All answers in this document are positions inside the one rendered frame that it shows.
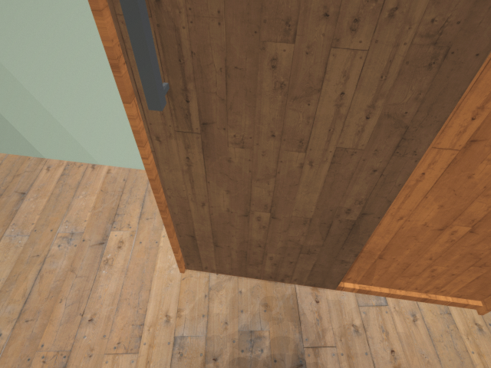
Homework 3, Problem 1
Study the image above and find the wardrobe door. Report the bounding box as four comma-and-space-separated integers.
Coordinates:
341, 53, 491, 301
107, 0, 491, 290

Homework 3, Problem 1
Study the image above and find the handle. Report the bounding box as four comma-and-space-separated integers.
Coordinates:
120, 0, 170, 111

